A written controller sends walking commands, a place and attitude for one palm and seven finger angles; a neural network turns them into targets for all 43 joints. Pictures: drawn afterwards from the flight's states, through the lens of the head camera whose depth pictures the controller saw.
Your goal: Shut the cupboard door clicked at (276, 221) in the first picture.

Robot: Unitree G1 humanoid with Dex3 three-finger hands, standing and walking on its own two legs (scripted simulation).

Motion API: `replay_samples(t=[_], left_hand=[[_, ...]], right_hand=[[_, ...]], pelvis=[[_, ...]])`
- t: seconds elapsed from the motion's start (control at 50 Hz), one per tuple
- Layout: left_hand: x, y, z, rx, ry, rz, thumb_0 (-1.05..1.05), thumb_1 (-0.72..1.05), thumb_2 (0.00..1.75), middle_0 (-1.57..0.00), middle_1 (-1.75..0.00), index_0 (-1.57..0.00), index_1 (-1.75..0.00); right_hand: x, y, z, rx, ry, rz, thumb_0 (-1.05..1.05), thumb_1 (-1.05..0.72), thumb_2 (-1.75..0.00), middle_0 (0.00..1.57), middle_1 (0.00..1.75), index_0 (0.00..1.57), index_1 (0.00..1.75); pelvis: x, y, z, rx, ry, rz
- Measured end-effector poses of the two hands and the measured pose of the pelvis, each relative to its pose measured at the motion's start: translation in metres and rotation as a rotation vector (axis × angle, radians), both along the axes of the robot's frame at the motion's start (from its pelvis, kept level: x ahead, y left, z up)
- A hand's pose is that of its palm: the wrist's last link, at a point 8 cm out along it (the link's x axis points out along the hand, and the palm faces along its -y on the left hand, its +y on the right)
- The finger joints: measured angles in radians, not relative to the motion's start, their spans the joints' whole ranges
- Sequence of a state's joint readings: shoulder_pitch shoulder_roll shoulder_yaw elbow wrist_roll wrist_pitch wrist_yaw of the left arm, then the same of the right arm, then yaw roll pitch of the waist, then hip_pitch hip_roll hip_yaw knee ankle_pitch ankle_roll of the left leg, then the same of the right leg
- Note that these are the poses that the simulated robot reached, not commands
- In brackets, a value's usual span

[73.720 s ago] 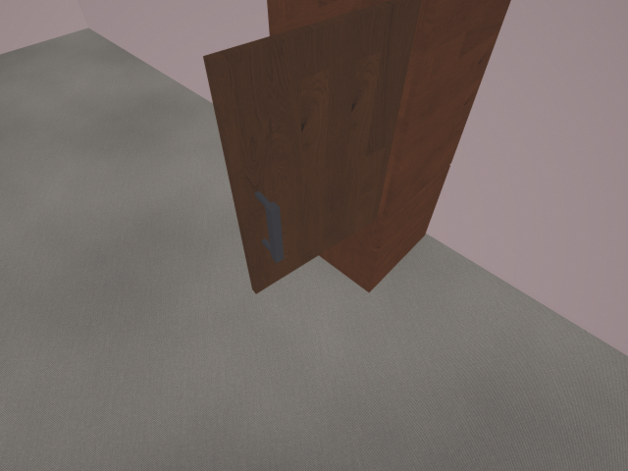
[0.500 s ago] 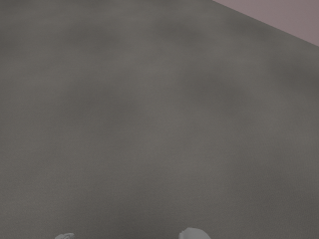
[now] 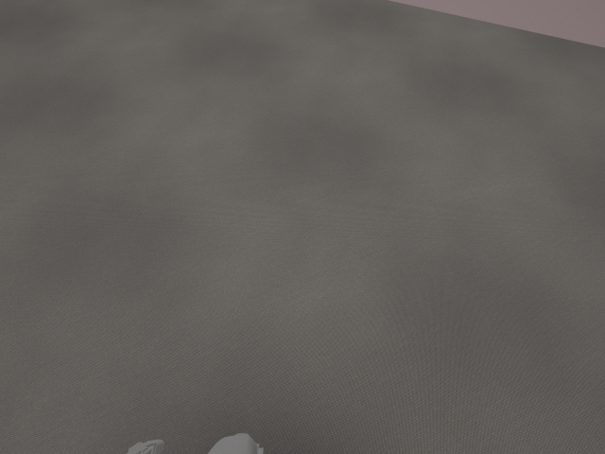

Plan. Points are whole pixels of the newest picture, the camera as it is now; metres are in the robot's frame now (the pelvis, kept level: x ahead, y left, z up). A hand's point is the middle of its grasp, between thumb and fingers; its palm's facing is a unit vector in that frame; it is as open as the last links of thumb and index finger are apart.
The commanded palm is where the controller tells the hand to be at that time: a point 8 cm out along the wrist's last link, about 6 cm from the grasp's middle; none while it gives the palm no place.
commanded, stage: turn to face it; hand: left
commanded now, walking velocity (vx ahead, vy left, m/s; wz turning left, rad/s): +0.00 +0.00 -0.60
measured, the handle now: out of the picture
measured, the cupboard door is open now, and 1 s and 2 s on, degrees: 21 21 21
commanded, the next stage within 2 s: none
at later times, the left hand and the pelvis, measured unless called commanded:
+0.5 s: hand (210, 404) +0.20 +0.16 -0.16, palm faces -0.31 -0.91 -0.26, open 7.4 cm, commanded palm none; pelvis +0.02 -0.01 -0.02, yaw -18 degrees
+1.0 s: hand (215, 376) +0.25 +0.16 -0.17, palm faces -0.53 -0.83 -0.19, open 7.4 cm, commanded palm none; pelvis +0.06 +0.03 +0.00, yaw -36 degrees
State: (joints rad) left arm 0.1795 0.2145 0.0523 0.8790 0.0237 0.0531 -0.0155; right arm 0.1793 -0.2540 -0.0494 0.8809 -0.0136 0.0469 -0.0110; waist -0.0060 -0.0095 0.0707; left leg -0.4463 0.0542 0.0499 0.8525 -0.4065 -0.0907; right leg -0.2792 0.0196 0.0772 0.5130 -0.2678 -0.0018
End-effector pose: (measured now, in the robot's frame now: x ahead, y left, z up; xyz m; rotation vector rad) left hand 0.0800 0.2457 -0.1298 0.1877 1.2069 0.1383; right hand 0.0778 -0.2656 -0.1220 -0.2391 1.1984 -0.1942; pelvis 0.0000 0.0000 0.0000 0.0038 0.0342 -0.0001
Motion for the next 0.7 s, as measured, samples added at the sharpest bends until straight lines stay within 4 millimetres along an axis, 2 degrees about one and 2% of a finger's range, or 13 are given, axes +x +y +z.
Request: replay_samples(t=[0.06, 0.12, 0.26, 0.38, 0.46, 0.5, 0.58, 0.7], left_hand=[[0.006, 0.011, -0.012, -0.017, 0.019, -0.017, 0.01, 0.9, 0.9, -0.21, -0.3, -0.21, -0.3], [0.017, 0.022, -0.021, -0.024, 0.034, -0.042, 0.01, 0.9, 0.9, -0.21, -0.3, -0.21, -0.29], [0.054, 0.026, -0.008, -0.023, 0.033, -0.128, 0.01, 0.91, 0.9, -0.2, -0.29, -0.2, -0.29], [0.097, 0.0, 0.001, -0.006, -0.008, -0.244, 0.01, 0.91, 0.9, -0.2, -0.29, -0.2, -0.29], [0.125, -0.029, 0.002, 0.02, -0.073, -0.33, 0.01, 0.91, 0.9, -0.2, -0.29, -0.2, -0.29], [0.131, -0.04, 0.003, 0.032, -0.095, -0.357, 0.01, 0.91, 0.9, -0.2, -0.29, -0.2, -0.29], [0.127, -0.053, 0.009, 0.04, -0.069, -0.392, 0.0, 0.91, 0.9, -0.2, -0.29, -0.2, -0.29], [0.125, -0.057, 0.003, 0.015, -0.008, -0.437, 0.01, 0.91, 0.9, -0.21, -0.3, -0.21, -0.29]], right_hand=[[0.007, 0.011, 0.004, -0.021, -0.043, -0.015, 0.0, -0.91, -0.9, 0.2, 0.3, 0.2, 0.3], [0.004, 0.021, 0.007, -0.039, -0.062, -0.026, 0.0, -0.91, -0.9, 0.2, 0.3, 0.2, 0.3], [-0.027, 0.032, 0.015, -0.03, -0.013, -0.107, 0.0, -0.91, -0.9, 0.2, 0.3, 0.2, 0.3], [-0.066, 0.021, 0.003, 0.004, 0.035, -0.228, 0.0, -0.9, -0.9, 0.2, 0.3, 0.2, 0.3], [-0.093, 0.003, -0.019, 0.031, 0.061, -0.311, 0.0, -0.9, -0.9, 0.2, 0.3, 0.2, 0.3], [-0.103, -0.007, -0.027, 0.032, 0.083, -0.345, 0.0, -0.91, -0.9, 0.2, 0.3, 0.2, 0.3], [-0.103, -0.016, -0.02, 0.017, 0.076, -0.39, 0.01, -0.91, -0.9, 0.2, 0.3, 0.2, 0.3], [-0.086, -0.016, -0.001, 0.0, -0.002, -0.42, 0.01, -0.91, -0.9, 0.2, 0.3, 0.2, 0.3]], pelvis=[[0.005, 0.012, -0.005, -0.011, 0.007, -0.038], [0.007, 0.02, -0.009, -0.013, 0.008, -0.078], [0.013, 0.024, 0.004, -0.046, -0.006, -0.164], [0.016, 0.014, 0.002, -0.049, -0.012, -0.246], [0.019, -0.003, -0.012, -0.02, -0.016, -0.297], [0.018, -0.006, -0.015, -0.027, -0.017, -0.321], [0.018, -0.007, -0.007, -0.02, -0.02, -0.363], [0.027, -0.004, 0.0, -0.009, -0.011, -0.425]])
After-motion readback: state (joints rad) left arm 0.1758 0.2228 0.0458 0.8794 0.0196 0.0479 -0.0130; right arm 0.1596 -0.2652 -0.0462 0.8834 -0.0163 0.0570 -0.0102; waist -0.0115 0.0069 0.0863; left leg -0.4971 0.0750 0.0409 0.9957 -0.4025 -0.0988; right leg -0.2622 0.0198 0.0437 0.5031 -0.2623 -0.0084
